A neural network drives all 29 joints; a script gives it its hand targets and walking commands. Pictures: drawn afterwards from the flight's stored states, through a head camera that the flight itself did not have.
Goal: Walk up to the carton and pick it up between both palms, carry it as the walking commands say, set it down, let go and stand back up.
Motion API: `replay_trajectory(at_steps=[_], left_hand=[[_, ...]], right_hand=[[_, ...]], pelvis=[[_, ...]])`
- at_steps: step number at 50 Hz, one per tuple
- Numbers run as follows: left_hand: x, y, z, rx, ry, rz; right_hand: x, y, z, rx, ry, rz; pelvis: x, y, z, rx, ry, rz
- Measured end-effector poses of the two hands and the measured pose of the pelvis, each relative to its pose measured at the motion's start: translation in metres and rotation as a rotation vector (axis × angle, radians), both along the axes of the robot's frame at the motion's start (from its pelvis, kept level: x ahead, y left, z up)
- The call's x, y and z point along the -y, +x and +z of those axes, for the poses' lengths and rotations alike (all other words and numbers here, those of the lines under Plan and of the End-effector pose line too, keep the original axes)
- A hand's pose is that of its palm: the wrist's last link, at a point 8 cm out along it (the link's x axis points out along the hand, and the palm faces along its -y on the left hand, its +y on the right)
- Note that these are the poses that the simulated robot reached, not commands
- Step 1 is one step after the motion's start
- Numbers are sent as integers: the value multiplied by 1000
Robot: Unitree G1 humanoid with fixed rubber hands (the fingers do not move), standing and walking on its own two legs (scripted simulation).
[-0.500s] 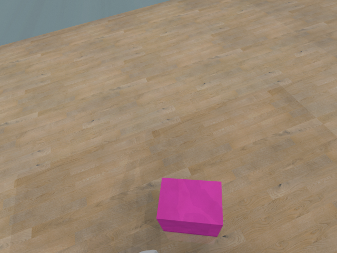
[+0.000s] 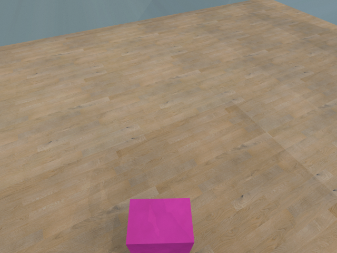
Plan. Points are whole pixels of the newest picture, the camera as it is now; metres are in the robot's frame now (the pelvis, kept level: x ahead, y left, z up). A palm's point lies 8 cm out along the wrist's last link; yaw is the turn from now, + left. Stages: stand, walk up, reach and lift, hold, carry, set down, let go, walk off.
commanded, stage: walk up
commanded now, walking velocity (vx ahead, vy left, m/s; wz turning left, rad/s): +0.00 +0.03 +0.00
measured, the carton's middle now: (160, 228) +0.37 +0.04 -0.63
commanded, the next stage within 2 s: stand in 0.50 s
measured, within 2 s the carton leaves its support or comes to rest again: neither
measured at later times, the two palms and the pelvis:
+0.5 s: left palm out of the picture +0.05 +0.22 -0.14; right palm out of the picture +0.07 -0.24 -0.13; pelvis +0.03 +0.00 +0.00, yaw +1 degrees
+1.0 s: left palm out of the picture +0.02 +0.24 -0.14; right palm out of the picture -0.01 -0.21 -0.14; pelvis +0.01 +0.01 +0.00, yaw +0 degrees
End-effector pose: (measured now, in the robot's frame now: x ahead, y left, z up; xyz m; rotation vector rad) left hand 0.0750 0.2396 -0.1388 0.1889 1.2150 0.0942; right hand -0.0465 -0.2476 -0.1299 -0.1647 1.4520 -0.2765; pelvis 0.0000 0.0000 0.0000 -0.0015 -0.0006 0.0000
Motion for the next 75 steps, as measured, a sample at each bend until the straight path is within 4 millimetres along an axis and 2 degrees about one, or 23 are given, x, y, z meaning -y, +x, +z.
replay_trajectory(at_steps=[2,5,9,14,20,25,32,43,54,62,75], left_hand=[[7,11,3,24,20,-1],[17,13,7,20,30,-3],[24,3,2,-39,17,19],[27,-3,2,-67,-3,67],[24,-12,0,-80,-4,100],[19,-27,-3,-117,0,114],[12,-43,-4,-155,5,116],[2,-49,-4,-159,9,93],[2,-56,-5,-152,-6,77],[4,-71,-6,-168,-15,78],[7,-94,-6,-196,-21,91]], right_hand=[[1,-3,-8,-33,26,-13],[-4,8,-16,-39,60,0],[-17,37,-23,17,94,26],[-29,77,-15,97,110,63],[-13,107,-7,149,52,89],[-5,116,-3,166,22,98],[-10,104,-4,144,22,95],[-31,61,-8,77,51,64],[-43,24,-8,27,65,46],[-47,14,-9,22,71,46],[-51,12,-11,39,79,51]], pelvis=[[5,5,-2,7,-13,11],[6,10,-2,14,-19,21],[3,13,-3,24,-22,10],[6,25,3,14,-11,10],[6,32,5,7,-9,11],[4,33,4,6,-9,9],[0,32,4,14,-10,5],[-10,22,5,30,-9,-1],[-16,9,5,43,-4,-5],[-19,1,5,49,-1,-7],[-21,-9,5,52,2,-10]])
